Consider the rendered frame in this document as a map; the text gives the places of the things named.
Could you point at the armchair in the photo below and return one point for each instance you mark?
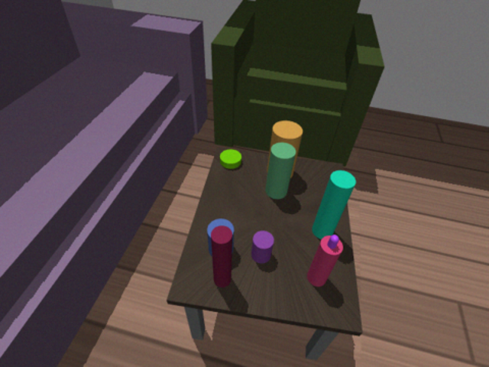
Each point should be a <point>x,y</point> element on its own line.
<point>313,62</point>

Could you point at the coffee table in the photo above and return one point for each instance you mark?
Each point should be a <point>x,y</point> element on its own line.
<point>277,290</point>

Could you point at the sofa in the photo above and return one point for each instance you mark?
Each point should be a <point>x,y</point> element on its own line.
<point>97,106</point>

